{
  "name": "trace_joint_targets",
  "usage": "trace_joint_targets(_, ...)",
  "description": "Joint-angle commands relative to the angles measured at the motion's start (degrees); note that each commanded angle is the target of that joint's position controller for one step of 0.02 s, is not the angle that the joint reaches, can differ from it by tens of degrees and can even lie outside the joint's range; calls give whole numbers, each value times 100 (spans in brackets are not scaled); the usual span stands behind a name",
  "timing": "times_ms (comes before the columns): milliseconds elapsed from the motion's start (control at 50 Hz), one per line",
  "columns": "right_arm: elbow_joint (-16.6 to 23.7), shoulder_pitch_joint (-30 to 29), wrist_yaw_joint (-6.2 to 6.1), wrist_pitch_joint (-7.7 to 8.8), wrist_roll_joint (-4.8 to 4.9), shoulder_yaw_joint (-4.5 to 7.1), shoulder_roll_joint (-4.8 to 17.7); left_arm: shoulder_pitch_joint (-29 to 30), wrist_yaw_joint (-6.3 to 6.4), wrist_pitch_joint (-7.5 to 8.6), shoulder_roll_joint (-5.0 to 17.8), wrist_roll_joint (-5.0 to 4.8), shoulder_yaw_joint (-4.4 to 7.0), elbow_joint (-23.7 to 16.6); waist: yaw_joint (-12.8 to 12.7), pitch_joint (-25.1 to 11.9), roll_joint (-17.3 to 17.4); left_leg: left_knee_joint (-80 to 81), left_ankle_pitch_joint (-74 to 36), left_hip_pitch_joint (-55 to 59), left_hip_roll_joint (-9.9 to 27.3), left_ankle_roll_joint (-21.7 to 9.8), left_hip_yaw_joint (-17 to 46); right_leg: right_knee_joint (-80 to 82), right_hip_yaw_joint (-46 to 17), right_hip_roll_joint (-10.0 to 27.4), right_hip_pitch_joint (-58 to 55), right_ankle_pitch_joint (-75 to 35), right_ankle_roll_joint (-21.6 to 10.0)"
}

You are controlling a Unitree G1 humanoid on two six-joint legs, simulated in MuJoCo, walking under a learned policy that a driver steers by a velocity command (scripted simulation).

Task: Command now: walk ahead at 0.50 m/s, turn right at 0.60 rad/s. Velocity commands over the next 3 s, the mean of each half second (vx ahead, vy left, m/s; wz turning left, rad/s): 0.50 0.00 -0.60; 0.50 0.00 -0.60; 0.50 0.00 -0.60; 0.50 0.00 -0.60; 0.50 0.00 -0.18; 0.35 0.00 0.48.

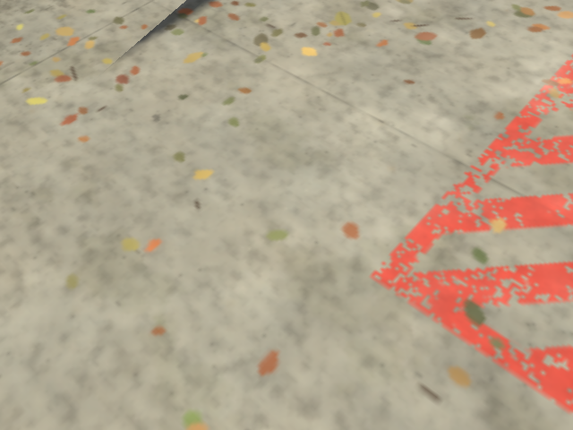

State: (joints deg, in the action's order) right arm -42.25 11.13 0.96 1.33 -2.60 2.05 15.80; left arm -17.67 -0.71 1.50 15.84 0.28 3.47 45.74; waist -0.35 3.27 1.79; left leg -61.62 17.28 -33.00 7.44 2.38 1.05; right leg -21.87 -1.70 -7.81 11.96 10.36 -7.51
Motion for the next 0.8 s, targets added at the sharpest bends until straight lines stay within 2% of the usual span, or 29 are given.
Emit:
trace_joint_targets(20, 293, 75, 8, -67, -11, 120, 424, -149, 14, 153, 880, -6, 230, -309, 64, -248, -380, 491, -577, -355, -48, 114, -102, 1064, -1518, 1405, -213, -1340, -832)
trace_joint_targets(100, 532, -762, 19, -32, 18, 97, 416, -613, 28, 166, 875, -13, 242, -178, -257, -90, -467, 1511, -1315, -727, -184, 123, -12, 1017, -1703, 1390, -671, -1223, -717)
trace_joint_targets(160, 713, -1269, 51, 28, 55, 58, 403, -903, 65, 169, 915, 19, 255, -101, -443, -58, -483, 2107, -1494, -695, -377, 69, -18, 751, -1812, 1422, -1003, -1721, -671)
trace_joint_targets(200, 825, -1463, 60, 78, 88, 45, 439, -982, 105, 162, 969, 48, 266, -87, -478, -50, -532, 2443, -1436, -473, -507, -6, -1, 533, -1941, 1481, -1131, -2105, -600)
trace_joint_targets(240, 811, -1234, 40, 123, 105, 67, 539, -818, 146, 157, 1053, 61, 286, -125, -301, -72, -607, 2836, -1221, 186, -620, -129, 56, 311, -2089, 1520, -1036, -2318, -410)
trace_joint_targets(260, 721, -894, 8, 146, 117, 96, 608, -633, 149, 160, 1103, 67, 294, -164, -117, -136, -648, 3014, -999, 819, -727, -215, 23, 104, -2096, 1481, -819, -2592, -284)
trace_joint_targets(280, 545, -329, -53, 178, 117, 157, 735, -492, 126, 177, 1147, 68, 299, -191, 141, -372, -596, 3159, -785, 1665, -900, -310, -71, -428, -2058, 1331, -628, -3105, -159)
trace_joint_targets(300, 356, 427, -126, 253, 76, 231, 904, -410, 75, 212, 1086, 20, 275, -185, 550, -787, -270, 3512, -871, 2793, -714, -465, 54, -1525, -1756, 941, -285, -3046, -8)
trace_joint_targets(320, 326, 1363, -234, 292, -48, 324, 1329, -470, 33, 263, 640, -33, 145, -347, 855, -1690, 366, 3730, 478, 4121, 614, -736, 1388, -3178, -1277, 564, 385, -1526, 130)
trace_joint_targets(340, 364, 1184, -239, 228, -91, 412, 1765, -1104, 44, 235, 319, -128, 86, -509, 354, -2027, 1755, 4546, 902, 4932, 1858, -1294, 4076, -4445, -682, -282, 2028, 2216, 283)
trace_joint_targets(360, 402, 800, -203, 167, 15, 351, 1265, -1020, 99, 140, 752, 89, 119, -295, 183, -1369, 860, 4601, 1452, 4243, 1740, -1328, 4176, -4976, -673, 324, 2472, 1839, 240)
trace_joint_targets(380, 455, 465, -182, 161, 61, 235, 783, -650, 48, 104, 794, 124, 143, -263, 157, -730, 231, 4674, 1233, 3515, 1484, -1241, 3236, -4919, -588, 537, 2397, 1294, 261)
trace_joint_targets(400, 414, 299, -159, 172, 59, 173, 554, -407, -2, 78, 699, 118, 124, -277, 112, -399, 3, 4786, 456, 3037, 1183, -1143, 2381, -4707, -498, 716, 2269, 989, 314)
trace_joint_targets(440, 261, 364, -168, 243, 85, 139, 481, -303, -109, -38, 594, 183, 112, -282, 31, -240, 404, 4944, -678, 2629, 797, -990, 1311, -4488, -360, 905, 2058, 822, 408)
trace_joint_targets(460, 186, 465, -142, 307, 119, 147, 501, -279, -151, -89, 545, 184, 100, -301, 15, -265, 492, 4965, -1206, 2592, 769, -1001, 1041, -4482, -309, 908, 2027, 752, 426)
trace_joint_targets(520, 27, 658, -87, 426, 177, 183, 550, 193, -242, -153, 437, 181, 58, -493, 19, -226, 410, 5121, -2005, 2747, 805, -1089, 424, -4359, -243, 1009, 2478, 358, 476)
trace_joint_targets(620, -193, 869, -84, 407, 162, 193, 543, 1186, -350, -119, 243, 161, -56, -832, 162, -7, 345, 5226, -2490, 2880, 599, -1022, -562, -3066, 102, 1084, 2719, -624, 560)
trace_joint_targets(660, -267, 968, -97, 403, 166, 211, 616, 1604, -407, -97, 158, 160, -113, -968, 258, 81, 348, 5234, -2522, 2883, 595, -958, -837, -2342, 351, 1082, 2458, -889, 492)
trace_joint_targets(700, -363, 1121, -127, 381, 167, 239, 719, 1873, -439, -101, 172, 180, -127, -1071, 311, 158, 335, 5188, -2699, 3096, 702, -907, -986, -1883, 556, 1058, 2294, -750, 379)
trace_joint_targets(740, -468, 1267, -161, 313, 165, 257, 804, 1979, -426, -110, 229, 219, -113, -1131, 312, 168, 323, 4918, -3341, 3454, 804, -848, -1153, -1567, 727, 940, 2148, -378, 215)
trace_joint_targets(760, -507, 1294, -179, 274, 160, 267, 876, 1923, -399, -115, 262, 238, -94, -1127, 255, 94, 355, 4600, -4176, 3608, 826, -809, -1273, -1447, 837, 788, 1926, -83, 108)
trace_joint_targets(780, -543, 1319, -201, 230, 155, 284, 977, 1742, -362, -115, 318, 258, -62, -1085, 153, -73, 422, 4112, -5119, 3736, 845, -778, -1379, -1378, 948, 582, 1595, 256, -12)
trace_joint_targets(800, -561, 1328, -215, 175, 154, 296, 1064, 1306, -321, -91, 407, 267, -7, -969, -48, -361, 431, 3339, -5760, 3784, 848, -769, -1454, -1251, 985, 355, 1083, 496, -159)
